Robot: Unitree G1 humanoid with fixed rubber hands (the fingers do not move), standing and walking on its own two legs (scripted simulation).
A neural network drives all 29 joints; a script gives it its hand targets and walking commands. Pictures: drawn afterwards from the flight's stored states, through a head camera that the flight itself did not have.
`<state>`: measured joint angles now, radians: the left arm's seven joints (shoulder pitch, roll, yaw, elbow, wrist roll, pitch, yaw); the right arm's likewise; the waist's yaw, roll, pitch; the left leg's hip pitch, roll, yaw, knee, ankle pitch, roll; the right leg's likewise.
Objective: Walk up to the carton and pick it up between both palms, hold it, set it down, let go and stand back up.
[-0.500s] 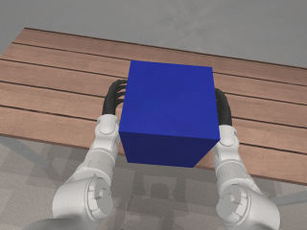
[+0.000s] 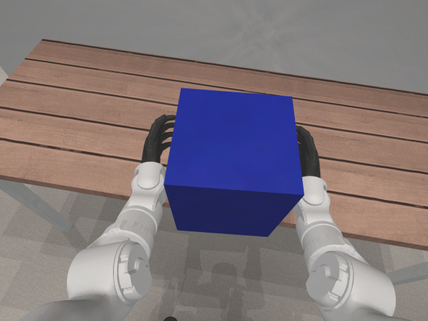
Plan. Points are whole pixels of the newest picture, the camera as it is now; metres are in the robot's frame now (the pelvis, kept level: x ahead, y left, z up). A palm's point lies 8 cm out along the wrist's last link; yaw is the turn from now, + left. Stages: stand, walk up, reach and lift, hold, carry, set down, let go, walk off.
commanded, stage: reach and lift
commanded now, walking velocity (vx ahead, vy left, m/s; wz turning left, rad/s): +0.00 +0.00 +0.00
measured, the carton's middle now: (228, 170) +0.42 +0.00 -0.01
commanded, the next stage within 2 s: none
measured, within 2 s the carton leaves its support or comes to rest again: leaves its support in 0.30 s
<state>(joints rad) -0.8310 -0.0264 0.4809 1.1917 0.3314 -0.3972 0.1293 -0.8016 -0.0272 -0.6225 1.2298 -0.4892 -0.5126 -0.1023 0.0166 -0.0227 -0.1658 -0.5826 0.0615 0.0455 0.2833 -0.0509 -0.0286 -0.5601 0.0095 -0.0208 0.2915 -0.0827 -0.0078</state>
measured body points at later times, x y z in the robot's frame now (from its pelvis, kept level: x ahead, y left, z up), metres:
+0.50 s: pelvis +0.04 +0.00 +0.00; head +0.08 +0.00 +0.45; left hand +0.45 +0.17 +0.05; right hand +0.46 -0.13 +0.06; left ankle +0.03 +0.14 -0.74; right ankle +0.01 -0.11 -0.74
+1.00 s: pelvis -0.01 +0.01 +0.01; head -0.03 +0.03 +0.46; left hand +0.40 +0.16 +0.14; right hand +0.40 -0.14 +0.15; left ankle +0.03 +0.14 -0.74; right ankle +0.01 -0.11 -0.74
